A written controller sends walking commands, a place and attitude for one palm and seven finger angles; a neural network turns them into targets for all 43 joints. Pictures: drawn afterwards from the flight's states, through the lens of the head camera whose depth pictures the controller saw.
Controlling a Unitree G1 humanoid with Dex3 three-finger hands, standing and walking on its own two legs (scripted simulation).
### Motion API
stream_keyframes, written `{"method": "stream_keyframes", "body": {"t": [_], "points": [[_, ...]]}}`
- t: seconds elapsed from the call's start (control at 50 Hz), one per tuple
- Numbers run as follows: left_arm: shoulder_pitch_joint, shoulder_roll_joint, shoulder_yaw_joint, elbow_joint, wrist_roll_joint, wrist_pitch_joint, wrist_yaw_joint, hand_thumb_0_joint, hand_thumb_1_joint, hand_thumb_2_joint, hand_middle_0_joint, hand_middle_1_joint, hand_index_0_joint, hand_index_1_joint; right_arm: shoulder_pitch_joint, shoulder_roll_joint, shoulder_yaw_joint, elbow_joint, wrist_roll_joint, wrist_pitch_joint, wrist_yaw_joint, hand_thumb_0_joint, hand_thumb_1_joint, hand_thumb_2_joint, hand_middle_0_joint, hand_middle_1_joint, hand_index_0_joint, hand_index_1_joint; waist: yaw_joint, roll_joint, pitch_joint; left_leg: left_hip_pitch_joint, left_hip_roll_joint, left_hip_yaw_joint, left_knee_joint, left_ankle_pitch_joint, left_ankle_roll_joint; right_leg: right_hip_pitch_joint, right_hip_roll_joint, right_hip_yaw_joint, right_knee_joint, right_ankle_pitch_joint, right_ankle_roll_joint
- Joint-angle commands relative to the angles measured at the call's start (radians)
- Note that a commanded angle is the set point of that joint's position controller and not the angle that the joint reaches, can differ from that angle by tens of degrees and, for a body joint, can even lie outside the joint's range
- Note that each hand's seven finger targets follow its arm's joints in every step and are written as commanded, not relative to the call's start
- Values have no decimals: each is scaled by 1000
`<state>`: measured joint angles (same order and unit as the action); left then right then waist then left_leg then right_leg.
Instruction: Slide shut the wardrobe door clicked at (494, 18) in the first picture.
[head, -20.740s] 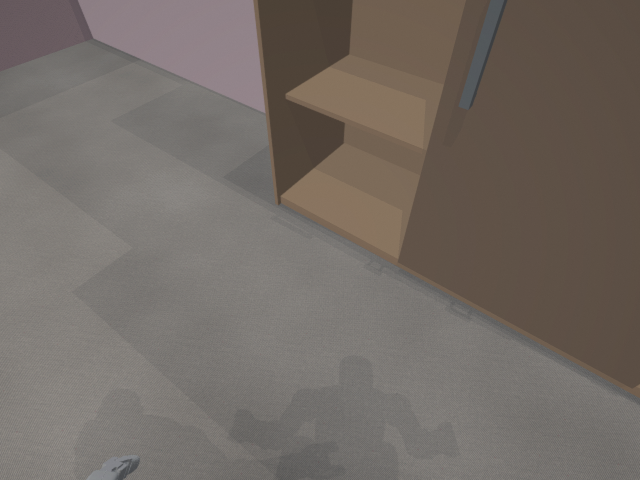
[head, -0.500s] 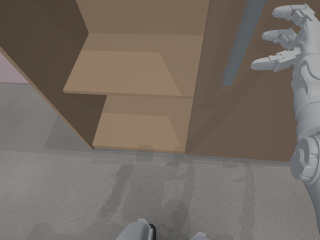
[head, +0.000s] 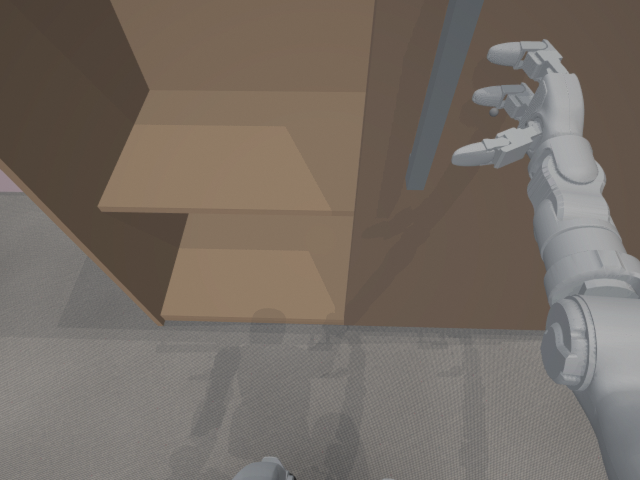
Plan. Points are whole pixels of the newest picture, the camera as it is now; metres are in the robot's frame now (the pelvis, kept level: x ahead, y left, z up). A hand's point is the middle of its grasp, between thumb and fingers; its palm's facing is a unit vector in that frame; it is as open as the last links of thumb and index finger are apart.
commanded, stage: move the hooked fingers beside the handle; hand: right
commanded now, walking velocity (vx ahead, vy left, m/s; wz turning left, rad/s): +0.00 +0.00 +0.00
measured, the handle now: (438, 78) +0.55 -0.06 +0.19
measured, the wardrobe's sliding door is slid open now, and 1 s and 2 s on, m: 0.59 0.57 0.59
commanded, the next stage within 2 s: none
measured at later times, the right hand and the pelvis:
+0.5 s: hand (484, 110) +0.51 -0.11 +0.18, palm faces -0.10 +0.99 -0.02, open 13.6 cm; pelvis -0.02 +0.00 +0.00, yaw +2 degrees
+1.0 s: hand (493, 109) +0.51 -0.12 +0.18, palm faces -0.15 +0.99 -0.01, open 13.3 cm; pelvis -0.03 -0.01 +0.00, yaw +4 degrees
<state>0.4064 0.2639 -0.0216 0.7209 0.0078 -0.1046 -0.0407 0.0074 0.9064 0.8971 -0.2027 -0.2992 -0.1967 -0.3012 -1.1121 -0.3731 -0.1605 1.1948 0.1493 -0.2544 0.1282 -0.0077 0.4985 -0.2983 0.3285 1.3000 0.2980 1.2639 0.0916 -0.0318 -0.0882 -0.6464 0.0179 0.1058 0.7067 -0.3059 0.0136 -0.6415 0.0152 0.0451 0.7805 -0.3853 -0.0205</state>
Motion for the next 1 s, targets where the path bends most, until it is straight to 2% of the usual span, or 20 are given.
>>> {"method": "stream_keyframes", "body": {"t": [0.0,0.08,0.14,0.16,0.2,0.22,0.26,0.34,0.36,0.38,0.4,0.46,0.5,0.56,0.68,0.72,0.76,0.88,0.92,0.98], "points": [[158,161,47,-59,-10,-9,18,0,900,900,-200,-300,-200,-300,-527,23,35,-160,-31,-11,46,0,500,-300,300,1200,300,1200,137,-34,-286,53,-54,-49,-73,193,14,262,-5,29,-110,246,5],[155,158,44,-73,-12,0,23,0,900,900,-200,-300,-200,-300,-494,-48,-22,-151,-34,-13,49,0,500,-300,300,1200,300,1200,121,-12,-316,105,-52,-62,-77,217,11,234,1,12,-105,241,-3],[154,157,40,-88,-14,6,29,0,900,900,-200,-300,-200,-300,-477,-80,-48,-144,-34,-11,55,0,500,-300,300,1200,300,1200,110,13,-298,143,-51,-65,-80,225,11,193,5,2,-114,229,-10],[150,157,39,-87,-17,9,30,0,900,900,-200,-300,-200,-300,-480,-82,-46,-136,-34,-8,58,0,500,-300,300,1200,300,1200,118,7,-290,132,-50,-67,-86,207,8,189,3,-1,-118,203,-8],[152,163,36,-92,-19,13,38,0,900,900,-200,-300,-200,-300,-472,-146,-90,-105,-41,0,57,0,500,-300,300,1200,300,1200,116,45,-257,150,-49,-76,-97,173,5,134,3,-7,-127,149,-13],[147,159,36,-97,-20,12,39,0,900,900,-200,-300,-200,-300,-487,-129,-75,-118,-40,1,60,0,500,-300,300,1200,300,1200,119,12,-257,146,-47,-80,-101,164,4,137,5,-13,-129,137,-14],[151,160,34,-101,-20,13,43,0,900,900,-200,-300,-200,-300,-488,-166,-98,-112,-46,-2,60,0,500,-300,300,1200,300,1200,115,-3,-266,153,-45,-84,-103,153,4,132,5,-15,-130,128,-14],[161,161,34,-109,-20,9,47,0,900,900,-200,-300,-200,-300,-485,-163,-99,-105,-48,-2,59,0,500,-300,300,1200,300,1200,122,7,-253,130,-47,-81,-110,119,3,128,2,-11,-134,104,-17],[169,167,36,-105,-18,10,49,0,900,900,-200,-300,-200,-300,-487,-208,-127,-100,-52,-5,57,0,500,-300,300,1200,300,1200,119,29,-275,145,-47,-85,-110,117,0,123,-1,-10,-135,101,-16],[169,167,34,-108,-19,10,49,0,900,900,-200,-300,-200,-300,-480,-216,-130,-93,-55,-5,58,0,500,-300,300,1200,300,1200,112,11,-280,155,-47,-91,-111,115,0,113,2,-16,-135,96,-16],[173,170,34,-110,-19,10,50,0,900,900,-200,-300,-200,-300,-476,-231,-140,-85,-56,-3,59,0,500,-300,300,1200,300,1200,115,42,-281,166,-46,-92,-114,107,-2,98,0,-16,-137,83,-18],[176,175,33,-111,-22,11,54,0,900,900,-200,-300,-200,-300,-490,-282,-161,-75,-66,-8,63,0,500,-300,300,1200,300,1200,115,23,-271,165,-44,-101,-123,69,-4,74,0,-21,-140,46,-19],[175,175,32,-118,-23,8,55,0,900,900,-200,-300,-200,-300,-477,-265,-144,-65,-66,-7,69,0,500,-300,300,1200,300,1200,116,16,-261,157,-43,-102,-128,47,-4,65,-2,-23,-145,25,-19],[187,184,34,-117,-22,8,59,0,900,900,-200,-300,-200,-300,-481,-337,-191,-58,-70,-10,72,0,500,-300,300,1200,300,1200,113,27,-281,173,-43,-109,-130,28,-6,47,-3,-26,-142,11,-20],[194,194,31,-122,-26,9,64,0,900,900,-200,-300,-200,-300,-464,-411,-228,-25,-78,-9,89,0,500,-300,300,1200,300,1200,109,30,-250,175,-41,-118,-138,0,-8,4,-8,-34,-144,-12,-21],[191,195,31,-129,-27,8,63,0,900,900,-200,-300,-200,-300,-466,-393,-211,-25,-80,-7,93,0,500,-300,300,1200,300,1200,117,26,-230,150,-41,-116,-141,-26,-9,5,-10,-32,-149,-35,-21],[200,201,32,-128,-26,9,66,0,900,900,-200,-300,-200,-300,-488,-437,-233,-33,-85,-10,92,0,500,-300,300,1200,300,1200,117,17,-244,144,-42,-114,-135,-25,-9,7,-12,-25,-147,-33,-22],[209,208,29,-134,-28,12,71,0,900,900,-200,-300,-200,-300,-485,-467,-249,-2,-92,7,93,0,500,-300,300,1200,300,1200,120,17,-244,126,-41,-109,-129,-37,-11,-4,-14,-22,-147,-45,-21],[209,208,28,-135,-29,11,71,0,900,900,-200,-300,-200,-300,-487,-441,-228,15,-93,16,92,0,500,-300,300,1200,300,1200,130,26,-219,103,-42,-105,-131,-53,-12,-8,-16,-19,-151,-64,-21],[213,209,31,-138,-25,12,72,0,900,900,-200,-300,-200,-300,-493,-451,-236,3,-99,11,84,0,500,-300,300,1200,300,1200,127,1,-253,97,-42,-103,-123,-33,-11,15,-17,-17,-144,-43,-20]]}}
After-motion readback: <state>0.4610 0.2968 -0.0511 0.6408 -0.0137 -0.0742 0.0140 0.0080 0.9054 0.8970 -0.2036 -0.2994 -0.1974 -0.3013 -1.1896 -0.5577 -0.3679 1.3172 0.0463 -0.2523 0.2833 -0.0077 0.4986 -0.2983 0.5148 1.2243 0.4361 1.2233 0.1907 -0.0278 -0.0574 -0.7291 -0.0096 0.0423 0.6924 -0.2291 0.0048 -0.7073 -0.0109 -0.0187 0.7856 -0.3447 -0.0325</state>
